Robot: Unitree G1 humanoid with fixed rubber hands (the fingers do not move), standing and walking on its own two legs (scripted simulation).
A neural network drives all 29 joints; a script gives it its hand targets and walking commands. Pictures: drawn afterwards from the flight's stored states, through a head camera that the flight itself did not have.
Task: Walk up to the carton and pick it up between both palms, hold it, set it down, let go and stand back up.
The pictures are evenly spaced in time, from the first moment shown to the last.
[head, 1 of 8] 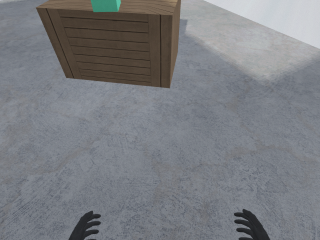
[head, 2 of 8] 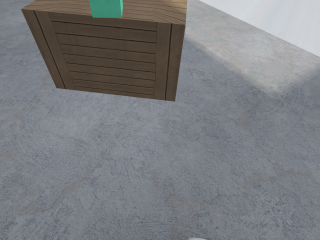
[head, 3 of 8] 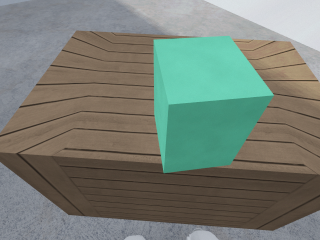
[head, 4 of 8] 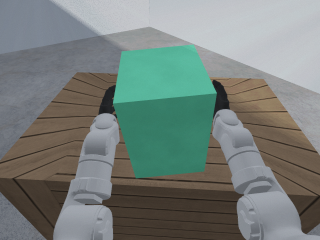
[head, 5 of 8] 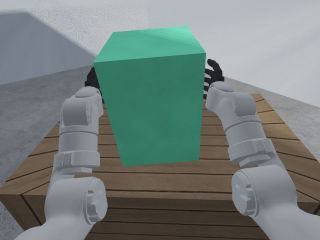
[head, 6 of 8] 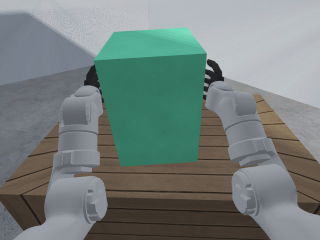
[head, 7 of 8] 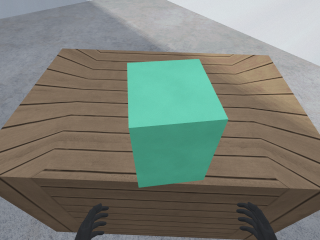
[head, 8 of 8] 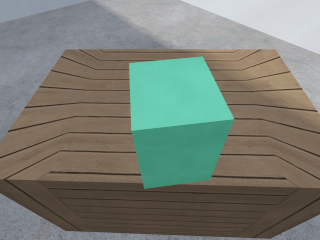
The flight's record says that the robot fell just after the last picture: no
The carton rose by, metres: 0.22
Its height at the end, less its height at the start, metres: +0.00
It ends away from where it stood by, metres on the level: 0.01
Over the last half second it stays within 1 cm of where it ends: yes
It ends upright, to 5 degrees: yes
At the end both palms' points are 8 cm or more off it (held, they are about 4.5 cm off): yes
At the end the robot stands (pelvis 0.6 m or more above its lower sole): yes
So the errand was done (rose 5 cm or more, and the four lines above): yes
